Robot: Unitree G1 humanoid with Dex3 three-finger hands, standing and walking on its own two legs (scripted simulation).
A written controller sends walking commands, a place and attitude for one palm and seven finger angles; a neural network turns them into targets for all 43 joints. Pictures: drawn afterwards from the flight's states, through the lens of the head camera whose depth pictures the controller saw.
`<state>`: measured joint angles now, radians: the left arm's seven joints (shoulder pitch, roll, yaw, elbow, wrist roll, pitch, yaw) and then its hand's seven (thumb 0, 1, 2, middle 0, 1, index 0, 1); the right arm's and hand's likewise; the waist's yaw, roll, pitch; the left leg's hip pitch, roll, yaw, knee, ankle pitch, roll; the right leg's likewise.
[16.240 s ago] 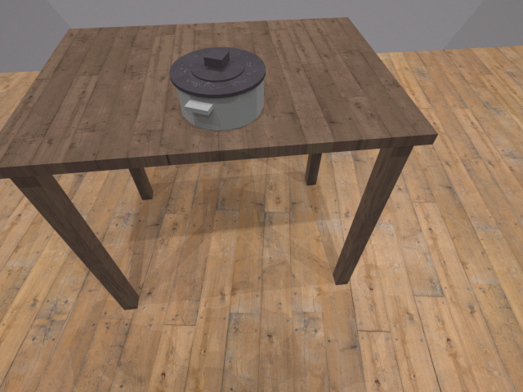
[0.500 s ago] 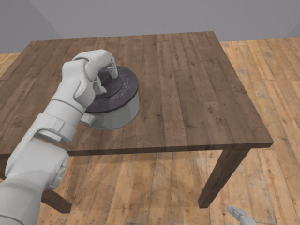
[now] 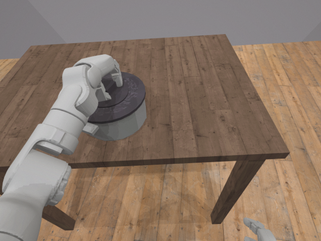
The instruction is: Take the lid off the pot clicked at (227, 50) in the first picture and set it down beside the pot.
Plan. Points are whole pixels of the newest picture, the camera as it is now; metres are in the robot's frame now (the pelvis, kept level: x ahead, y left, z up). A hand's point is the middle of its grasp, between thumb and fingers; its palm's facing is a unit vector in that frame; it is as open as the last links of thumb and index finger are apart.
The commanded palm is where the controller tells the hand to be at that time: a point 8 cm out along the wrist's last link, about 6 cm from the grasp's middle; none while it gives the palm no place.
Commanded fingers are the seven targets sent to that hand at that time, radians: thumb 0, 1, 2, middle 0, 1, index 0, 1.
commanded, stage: close the fingers and squeeze the knob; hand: left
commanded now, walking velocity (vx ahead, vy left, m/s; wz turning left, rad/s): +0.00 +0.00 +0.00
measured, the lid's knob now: (105, 87) +0.47 +0.16 +0.15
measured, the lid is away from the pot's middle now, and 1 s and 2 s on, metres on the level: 0.00 0.01 0.01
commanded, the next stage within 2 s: lift the lid straight up in 0.48 s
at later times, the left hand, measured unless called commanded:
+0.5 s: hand (103, 89) +0.43 +0.15 +0.17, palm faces -0.31 -0.13 -0.94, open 7.8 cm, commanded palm +0.42 +0.16 +0.23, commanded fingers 0.00 0.59 1.04 -0.78 -1.01 -0.81 -1.04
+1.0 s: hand (101, 86) +0.43 +0.15 +0.18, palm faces -0.31 -0.13 -0.94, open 7.8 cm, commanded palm +0.42 +0.16 +0.27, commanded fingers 0.00 0.62 1.04 -0.79 -1.01 -0.81 -1.04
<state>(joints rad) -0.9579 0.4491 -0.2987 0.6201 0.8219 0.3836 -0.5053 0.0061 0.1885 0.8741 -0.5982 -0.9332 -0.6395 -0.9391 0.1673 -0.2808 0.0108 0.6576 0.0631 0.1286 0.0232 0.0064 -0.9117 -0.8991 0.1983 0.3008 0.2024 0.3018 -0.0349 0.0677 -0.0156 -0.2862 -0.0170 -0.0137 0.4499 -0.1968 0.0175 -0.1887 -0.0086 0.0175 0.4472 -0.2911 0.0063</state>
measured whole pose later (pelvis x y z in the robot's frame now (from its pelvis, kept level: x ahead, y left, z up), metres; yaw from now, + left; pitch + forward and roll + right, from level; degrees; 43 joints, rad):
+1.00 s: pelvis +0.00 +0.00 +0.00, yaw +0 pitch +1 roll +0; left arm -0.99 0.45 -0.33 0.61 0.81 0.40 -0.53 0.01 0.21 0.84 -0.61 -0.90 -0.63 -0.94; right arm 0.16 -0.27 0.01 0.68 0.05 0.09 0.01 0.01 -0.91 -0.90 0.20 0.30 0.20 0.30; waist -0.02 0.07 0.00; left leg -0.26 -0.02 -0.02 0.43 -0.18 0.02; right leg -0.17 -0.01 0.01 0.43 -0.28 0.01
